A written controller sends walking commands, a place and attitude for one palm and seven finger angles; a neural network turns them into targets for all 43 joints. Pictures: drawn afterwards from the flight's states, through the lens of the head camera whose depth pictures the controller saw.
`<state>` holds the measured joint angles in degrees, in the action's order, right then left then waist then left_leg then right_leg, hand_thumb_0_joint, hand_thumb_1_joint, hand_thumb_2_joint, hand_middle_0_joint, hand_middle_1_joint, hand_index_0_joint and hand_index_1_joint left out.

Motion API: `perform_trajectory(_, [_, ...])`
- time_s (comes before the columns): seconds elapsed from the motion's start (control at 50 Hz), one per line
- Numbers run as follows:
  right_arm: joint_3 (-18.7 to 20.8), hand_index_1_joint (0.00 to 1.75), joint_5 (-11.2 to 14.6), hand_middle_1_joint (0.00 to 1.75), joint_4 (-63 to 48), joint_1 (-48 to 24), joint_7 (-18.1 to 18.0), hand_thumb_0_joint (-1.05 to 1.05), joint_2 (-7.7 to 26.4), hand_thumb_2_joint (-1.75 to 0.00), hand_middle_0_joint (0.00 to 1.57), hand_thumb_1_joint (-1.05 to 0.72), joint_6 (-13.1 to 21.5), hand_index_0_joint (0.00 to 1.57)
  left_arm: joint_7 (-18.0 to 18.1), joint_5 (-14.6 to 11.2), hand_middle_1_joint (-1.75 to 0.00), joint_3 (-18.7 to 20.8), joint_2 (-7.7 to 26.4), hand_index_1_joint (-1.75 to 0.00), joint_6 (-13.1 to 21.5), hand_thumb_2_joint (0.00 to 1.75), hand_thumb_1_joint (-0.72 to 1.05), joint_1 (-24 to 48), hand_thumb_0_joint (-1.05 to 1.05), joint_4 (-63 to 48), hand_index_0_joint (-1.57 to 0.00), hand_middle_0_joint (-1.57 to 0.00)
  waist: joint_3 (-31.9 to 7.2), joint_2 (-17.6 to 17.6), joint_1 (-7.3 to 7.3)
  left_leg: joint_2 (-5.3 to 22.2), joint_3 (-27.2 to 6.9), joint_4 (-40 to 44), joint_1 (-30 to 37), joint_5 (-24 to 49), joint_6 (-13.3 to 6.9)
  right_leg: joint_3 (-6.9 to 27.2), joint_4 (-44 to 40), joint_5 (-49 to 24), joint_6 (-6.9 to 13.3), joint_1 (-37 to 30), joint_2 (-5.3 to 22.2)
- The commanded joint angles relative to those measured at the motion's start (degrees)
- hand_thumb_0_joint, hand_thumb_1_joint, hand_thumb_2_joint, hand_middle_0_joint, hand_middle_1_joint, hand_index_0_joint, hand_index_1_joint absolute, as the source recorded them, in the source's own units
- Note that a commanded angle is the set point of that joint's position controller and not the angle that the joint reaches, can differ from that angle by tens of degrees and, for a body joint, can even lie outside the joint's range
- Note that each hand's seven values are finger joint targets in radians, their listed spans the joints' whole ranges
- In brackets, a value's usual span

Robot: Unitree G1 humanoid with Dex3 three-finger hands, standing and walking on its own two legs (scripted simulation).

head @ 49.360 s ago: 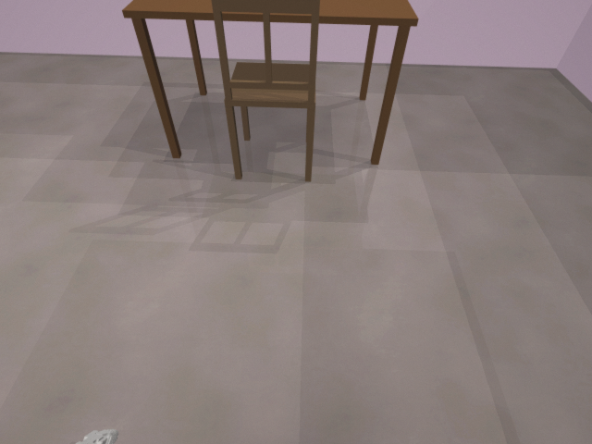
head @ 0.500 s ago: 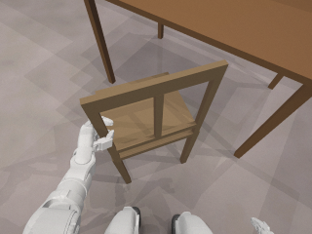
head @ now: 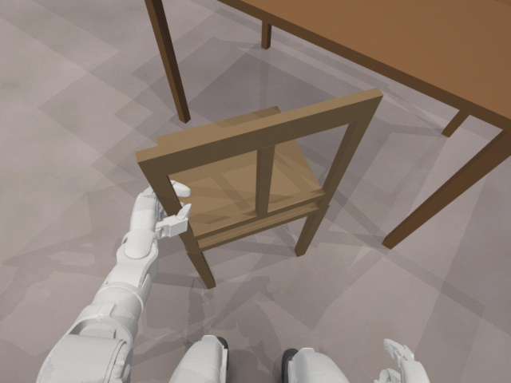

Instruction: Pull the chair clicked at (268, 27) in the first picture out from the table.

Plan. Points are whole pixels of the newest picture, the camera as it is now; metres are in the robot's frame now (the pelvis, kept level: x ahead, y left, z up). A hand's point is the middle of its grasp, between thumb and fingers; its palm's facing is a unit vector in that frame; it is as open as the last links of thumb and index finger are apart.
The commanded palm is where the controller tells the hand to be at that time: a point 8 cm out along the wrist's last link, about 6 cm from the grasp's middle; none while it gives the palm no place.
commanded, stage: step backward, pulling the chair out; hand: left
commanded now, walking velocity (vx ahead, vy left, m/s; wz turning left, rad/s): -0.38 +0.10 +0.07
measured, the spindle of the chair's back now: (263, 183) +0.46 +0.01 -0.08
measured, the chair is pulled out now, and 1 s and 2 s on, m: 0.31 0.44 0.53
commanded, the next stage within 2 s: stop walking, hand still on the chair in 0.98 s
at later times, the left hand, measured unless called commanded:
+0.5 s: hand (181, 254) +0.30 +0.14 -0.05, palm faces +0.01 -0.98 -0.19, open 5.6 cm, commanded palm +0.30 +0.19 -0.05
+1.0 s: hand (184, 315) +0.21 +0.12 -0.05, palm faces -0.03 -0.98 -0.20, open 5.6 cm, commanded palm +0.20 +0.17 -0.05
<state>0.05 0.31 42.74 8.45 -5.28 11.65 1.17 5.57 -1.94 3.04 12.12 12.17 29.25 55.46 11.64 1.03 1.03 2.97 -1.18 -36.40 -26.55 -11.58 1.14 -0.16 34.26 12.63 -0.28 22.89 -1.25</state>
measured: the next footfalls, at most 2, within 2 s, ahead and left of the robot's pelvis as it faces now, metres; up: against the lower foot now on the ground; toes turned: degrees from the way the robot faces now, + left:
left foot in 0.28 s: -0.08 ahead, +0.17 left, +0.00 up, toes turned +4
right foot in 0.50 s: -0.05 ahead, -0.11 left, +0.00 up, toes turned -1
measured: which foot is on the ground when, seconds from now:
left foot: down 0.00-0.06, up 0.08-0.26, down 0.28-0.98, up 1.00-1.00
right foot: down 0.00-0.32, up 0.34-0.48, down 0.50-1.00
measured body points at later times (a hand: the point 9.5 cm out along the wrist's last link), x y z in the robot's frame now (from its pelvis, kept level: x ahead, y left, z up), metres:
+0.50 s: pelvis -0.05 +0.00 +0.01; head +0.05 +0.01 +0.45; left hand +0.30 +0.20 -0.04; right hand +0.05 -0.23 -0.13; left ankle -0.06 +0.15 -0.72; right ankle -0.04 -0.12 -0.72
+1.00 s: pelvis -0.15 +0.00 +0.01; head -0.06 -0.02 +0.44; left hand +0.20 +0.17 -0.03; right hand -0.04 -0.24 -0.14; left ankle -0.12 +0.17 -0.72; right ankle -0.09 -0.11 -0.72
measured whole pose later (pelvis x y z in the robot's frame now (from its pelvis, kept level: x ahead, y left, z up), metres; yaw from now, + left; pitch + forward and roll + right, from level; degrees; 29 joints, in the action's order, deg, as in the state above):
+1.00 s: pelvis -0.15 +0.00 +0.01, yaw +1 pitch +0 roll -2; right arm 0.5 2.2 40.5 10.5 -4.3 13.0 -3.0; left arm 4.7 -2.5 -1.0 8.1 9.9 27.8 54.2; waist 11.7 4.5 2.1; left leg 7.0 -0.9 -36.5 -20.7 -17.2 3.6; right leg -2.9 30.7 10.8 1.1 19.8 -1.6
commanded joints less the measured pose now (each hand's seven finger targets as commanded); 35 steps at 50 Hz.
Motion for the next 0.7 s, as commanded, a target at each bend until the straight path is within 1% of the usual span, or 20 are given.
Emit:
perform_trajectory(0.0, [3.96,0.30,0.95,0.30,-5.03,2.90,-0.79,0.00,10.34,-0.90,0.20,-0.90,0.64,0.20,-0.23,1.11,-1.45,2.23,10.33,-1.45,4.10,0.90,0.90,16.25,0.00,-12.94,-0.50,-0.50,-31.25,5.25,0.99,9.82,-7.64,1.52,8.44,18.65,-3.44,6.12,-2.47,-12.14,2.21,-15.76,7.09])
perform_trajectory(0.04, [4.13,0.30,1.72,0.30,-5.21,3.37,-1.48,0.00,10.20,-0.90,0.20,-0.90,0.40,0.20,0.60,0.46,-1.45,3.09,13.17,-1.45,3.65,0.90,0.90,13.74,0.00,-12.01,-0.50,-0.50,-30.80,-4.05,1.45,2.59,-3.49,-6.66,5.94,0.51,-0.02,15.72,-8.76,-17.26,5.80,-13.82,16.69])
perform_trajectory(0.06, [3.91,0.30,1.85,0.30,-5.28,1.63,-1.82,0.00,10.08,-0.90,0.20,-0.90,0.40,0.20,0.94,0.33,-1.45,2.91,13.41,-1.45,3.08,0.90,0.90,13.56,0.00,-12.05,-0.50,-0.50,-29.96,-5.59,0.91,-0.62,-2.55,-13.85,6.15,-11.60,1.48,18.30,-11.90,-19.22,8.30,-11.17,21.85])
perform_trajectory(0.08, [3.61,0.30,1.63,0.30,-5.31,0.08,-2.08,0.00,10.06,-0.90,0.20,-0.90,0.37,0.20,1.21,0.41,-1.45,2.86,13.36,-1.45,2.30,0.90,0.90,13.42,0.00,-11.95,-0.50,-0.50,-28.78,-5.30,0.17,-1.59,-4.37,-19.29,4.16,-15.87,1.60,18.46,-12.78,-18.92,9.67,-10.55,24.03])
perform_trajectory(0.12, [2.65,0.30,1.00,0.30,-4.24,-0.07,-2.14,0.00,10.08,-0.90,0.20,-0.90,0.83,0.20,1.44,0.61,-1.45,3.50,12.72,-1.45,0.77,0.90,0.90,12.69,0.00,-12.19,-0.50,-0.50,-28.53,-5.55,0.17,-1.15,-7.04,-18.02,3.10,-16.75,1.58,14.05,-8.77,-28.27,9.92,-13.94,23.57])
perform_trajectory(0.18, [2.47,0.30,1.28,0.30,-3.66,1.21,-2.46,0.00,9.83,-0.90,0.20,-0.90,0.36,0.20,1.29,0.01,-1.45,2.30,9.60,-1.45,-0.57,0.90,0.90,13.14,0.00,-11.94,-0.50,-0.50,-29.94,-10.91,0.62,-0.45,-4.21,-4.64,5.87,-13.01,1.86,9.35,-5.35,-35.68,6.34,-19.62,20.12])
perform_trajectory(0.22, [3.04,0.30,1.65,0.30,-3.78,2.27,-3.01,0.00,10.78,-0.90,0.20,-0.90,-0.21,0.20,1.42,-0.57,-1.45,1.24,8.87,-1.45,-1.26,0.90,0.90,13.79,0.00,-12.31,-0.50,-0.50,-29.53,-9.74,1.21,2.17,-2.64,6.63,11.33,-0.30,0.95,6.49,-3.11,-32.96,3.79,-18.29,17.11])
perform_trajectory(0.26, [4.16,0.30,1.44,0.30,-5.68,2.77,-2.70,0.00,12.41,-0.90,0.20,-0.90,-1.34,0.20,0.71,-1.05,-1.45,-1.96,4.34,-1.45,-0.92,0.90,0.90,14.77,0.00,-14.76,-0.50,-0.50,-29.65,0.40,0.85,10.51,-7.94,10.95,17.05,23.84,-2.92,0.30,0.84,-20.77,-1.14,-13.00,7.25])
perform_trajectory(0.28, [3.44,0.30,0.92,0.30,-6.70,2.22,-2.20,0.00,10.51,-0.90,0.20,-0.90,-1.53,0.20,0.22,-0.61,-1.45,-2.96,2.76,-1.45,-0.44,0.90,0.90,16.37,0.00,-17.00,-0.50,-0.50,-30.21,6.70,0.99,12.60,-9.42,8.81,19.37,34.93,-4.44,-0.34,5.29,-15.98,-1.17,-10.54,5.29])
perform_trajectory(0.32, [3.31,0.30,-0.47,0.30,-6.43,2.85,-0.55,0.00,9.69,-0.90,0.20,-0.90,-1.59,0.20,-0.77,-0.25,-1.45,-3.57,1.95,-1.45,0.15,0.90,0.90,17.26,0.00,-19.59,-0.50,-0.50,-31.30,14.94,0.74,15.37,-11.80,9.97,24.21,45.10,-6.56,-0.10,10.74,9.70,-0.71,-4.13,2.72])
perform_trajectory(0.36, [3.68,0.30,-0.48,0.30,-5.56,4.80,0.87,0.00,9.76,-0.90,0.20,-0.90,-1.43,0.20,-0.77,0.14,-1.45,-3.52,1.18,-1.45,0.66,0.90,0.90,15.06,0.00,-16.93,-0.50,-0.50,-29.21,13.48,0.64,15.89,-10.68,5.76,30.51,56.51,-7.41,0.31,7.59,11.29,0.32,0.24,2.06])
perform_trajectory(0.4, [4.03,0.30,-0.14,0.30,-4.80,6.07,1.66,0.00,10.16,-0.90,0.20,-0.90,-1.03,0.20,-0.81,0.84,-1.45,-3.35,2.09,-1.45,1.29,0.90,0.90,17.18,0.00,-15.13,-0.50,-0.50,-28.82,12.65,1.81,14.46,-8.29,3.05,35.65,58.85,-5.58,-0.29,-1.34,5.68,0.43,-0.61,1.78])
perform_trajectory(0.44, [3.64,0.30,-0.13,0.30,-4.26,6.59,1.92,0.00,10.14,-0.90,0.20,-0.90,-1.05,0.20,-0.85,1.50,-1.45,-2.20,3.78,-1.45,2.00,0.90,0.90,17.38,0.00,-12.51,-0.50,-0.50,-28.37,10.95,1.92,13.90,-7.62,0.35,32.89,55.63,-4.31,0.22,-9.16,-3.55,0.85,-6.14,2.17])
perform_trajectory(0.46, [3.40,0.30,0.10,0.30,-4.13,6.39,1.87,0.00,9.71,-0.90,0.20,-0.90,-1.24,0.20,-0.78,1.82,-1.45,-1.97,4.33,-1.45,2.38,0.90,0.90,17.82,0.00,-12.09,-0.50,-0.50,-29.38,9.63,1.98,12.63,-5.71,-2.00,28.57,50.69,-3.06,1.23,-11.46,-15.14,1.49,-11.84,3.69])
perform_trajectory(0.48, [3.19,0.30,0.47,0.30,-4.34,5.40,1.52,0.00,9.20,-0.90,0.20,-0.90,-1.45,0.20,-0.61,2.08,-1.45,-1.24,5.87,-1.45,2.81,0.90,0.90,19.07,0.00,-11.69,-0.50,-0.50,-29.87,6.07,2.08,10.32,-2.68,-4.33,20.76,38.65,-0.96,3.69,-10.78,-32.24,2.57,-18.26,7.75])
perform_trajectory(0.5, [3.75,0.30,1.45,0.30,-4.41,5.79,0.40,0.00,9.32,-0.90,0.20,-0.90,-1.57,0.20,-0.27,1.21,-1.45,-0.22,7.89,-1.45,2.79,0.90,0.90,19.85,0.00,-11.13,-0.50,-0.50,-31.94,-4.08,2.52,5.48,0.40,-7.96,11.52,14.58,1.71,8.29,-7.64,-47.96,5.27,-25.97,13.68])
perform_trajectory(0.52, [4.42,0.30,1.86,0.30,-4.81,4.45,-0.50,0.00,10.74,-0.90,0.20,-0.90,-1.25,0.20,0.13,0.48,-1.45,2.16,10.53,-1.45,2.01,0.90,0.90,16.94,0.00,-8.77,-0.50,-0.50,-32.91,-8.71,1.21,1.83,-0.85,-12.11,6.18,-9.06,2.63,11.83,-6.20,-57.81,8.37,-27.12,19.43])
perform_trajectory(0.54, [3.92,0.30,2.07,0.30,-5.20,2.28,-0.73,0.00,9.95,-0.90,0.20,-0.90,-1.27,0.20,0.22,0.18,-1.45,1.76,10.05,-1.45,1.34,0.90,0.90,16.04,0.00,-7.40,-0.50,-0.50,-31.11,-7.32,0.25,0.95,-3.98,-16.02,2.52,-16.82,2.06,11.82,-6.57,-53.72,9.16,-24.49,22.74])
perform_trajectory(0.62, [2.40,0.30,1.55,0.30,-4.20,1.21,-1.68,0.00,9.18,-0.90,0.20,-0.90,-0.98,0.20,0.96,0.40,-1.45,2.40,8.76,-1.45,0.23,0.90,0.90,13.35,0.00,-8.75,-0.50,-0.50,-31.50,-7.28,0.33,0.59,-3.94,-7.65,3.93,-13.67,2.48,8.46,-4.50,-49.39,7.92,-24.64,21.22])
perform_trajectory(0.68, [2.56,0.30,1.51,0.30,-5.19,1.65,-2.45,0.00,9.48,-0.90,0.20,-0.90,-1.80,0.20,0.82,-0.59,-1.45,-0.25,6.20,-1.45,-0.41,0.90,0.90,13.23,0.00,-11.97,-0.50,-0.50,-32.02,-9.48,0.88,2.55,-1.41,3.75,10.47,0.07,1.73,5.37,-2.83,-41.40,4.46,-22.15,17.40])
